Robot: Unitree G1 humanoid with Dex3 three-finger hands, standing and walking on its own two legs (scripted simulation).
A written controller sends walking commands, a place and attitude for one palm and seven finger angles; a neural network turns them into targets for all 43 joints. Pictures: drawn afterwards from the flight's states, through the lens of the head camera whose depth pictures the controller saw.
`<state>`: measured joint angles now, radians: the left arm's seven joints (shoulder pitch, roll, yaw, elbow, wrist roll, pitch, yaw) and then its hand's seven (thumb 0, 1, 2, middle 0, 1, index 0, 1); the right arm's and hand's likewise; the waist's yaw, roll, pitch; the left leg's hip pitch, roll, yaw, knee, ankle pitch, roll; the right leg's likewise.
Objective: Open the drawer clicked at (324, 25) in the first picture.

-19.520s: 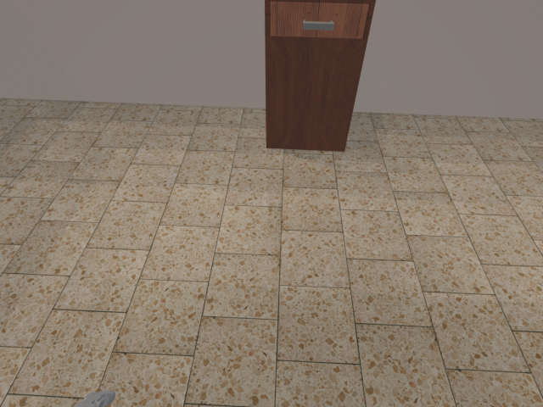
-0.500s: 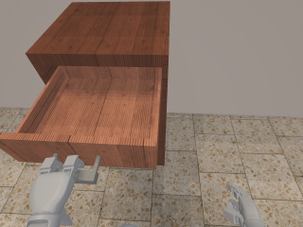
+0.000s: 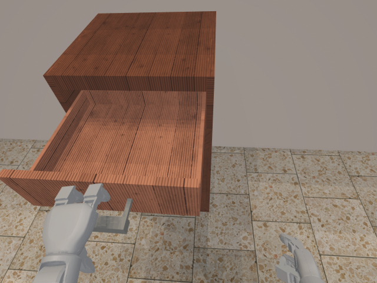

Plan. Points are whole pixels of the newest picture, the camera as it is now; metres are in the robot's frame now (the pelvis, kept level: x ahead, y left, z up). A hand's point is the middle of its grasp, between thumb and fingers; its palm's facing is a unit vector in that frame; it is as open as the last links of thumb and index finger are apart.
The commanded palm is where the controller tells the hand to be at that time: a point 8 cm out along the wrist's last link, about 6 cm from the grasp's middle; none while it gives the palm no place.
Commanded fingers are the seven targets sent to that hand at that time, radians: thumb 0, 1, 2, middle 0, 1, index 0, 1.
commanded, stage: lift the hand off the handle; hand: left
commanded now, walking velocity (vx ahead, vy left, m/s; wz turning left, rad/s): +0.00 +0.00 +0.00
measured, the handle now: (99, 212) +0.26 +0.23 +0.01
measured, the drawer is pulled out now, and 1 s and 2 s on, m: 0.30 0.30 0.30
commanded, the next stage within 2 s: draw the hand back to the body in 1.04 s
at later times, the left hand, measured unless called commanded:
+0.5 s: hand (70, 212) +0.22 +0.24 +0.09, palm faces +0.08 -0.09 -0.99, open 13.8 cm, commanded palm +0.19 +0.23 +0.15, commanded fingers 0.00 -0.50 0.30 -0.30 -1.20 -0.30 -1.20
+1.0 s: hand (54, 196) +0.21 +0.23 +0.16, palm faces +0.12 -0.08 -0.99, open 13.8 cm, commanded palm +0.18 +0.23 +0.21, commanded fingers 0.00 -0.50 0.30 -0.30 -1.20 -0.30 -1.20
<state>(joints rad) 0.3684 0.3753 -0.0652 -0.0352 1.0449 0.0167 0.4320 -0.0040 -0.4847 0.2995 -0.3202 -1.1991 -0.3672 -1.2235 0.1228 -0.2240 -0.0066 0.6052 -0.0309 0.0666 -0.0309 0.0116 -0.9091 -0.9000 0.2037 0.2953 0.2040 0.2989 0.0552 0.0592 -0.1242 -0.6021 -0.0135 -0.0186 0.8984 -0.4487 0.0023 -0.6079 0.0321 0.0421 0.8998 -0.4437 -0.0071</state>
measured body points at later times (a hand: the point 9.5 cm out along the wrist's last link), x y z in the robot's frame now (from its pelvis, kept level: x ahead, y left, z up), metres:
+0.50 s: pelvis +0.01 +0.00 +0.02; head +0.02 -0.04 +0.47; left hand +0.21 +0.24 +0.15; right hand +0.24 -0.20 -0.07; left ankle +0.00 +0.12 -0.69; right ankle +0.00 -0.12 -0.69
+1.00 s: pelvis +0.01 +0.00 +0.04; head +0.00 -0.05 +0.49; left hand +0.20 +0.23 +0.21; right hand +0.25 -0.20 -0.05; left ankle +0.00 +0.12 -0.69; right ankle +0.00 -0.12 -0.69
